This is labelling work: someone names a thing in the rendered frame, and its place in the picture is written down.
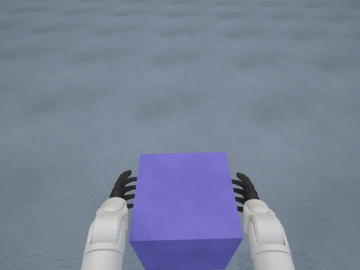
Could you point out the carton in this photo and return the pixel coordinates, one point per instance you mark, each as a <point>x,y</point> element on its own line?
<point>185,215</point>

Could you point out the robot right hand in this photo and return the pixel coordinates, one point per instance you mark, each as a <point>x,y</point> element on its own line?
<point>248,191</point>

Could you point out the robot left forearm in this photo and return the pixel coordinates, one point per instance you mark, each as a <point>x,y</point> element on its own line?
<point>104,249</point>

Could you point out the robot right forearm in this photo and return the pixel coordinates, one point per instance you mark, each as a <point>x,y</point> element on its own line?
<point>269,248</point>

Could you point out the robot left hand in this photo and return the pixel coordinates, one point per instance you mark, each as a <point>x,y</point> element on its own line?
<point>119,187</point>

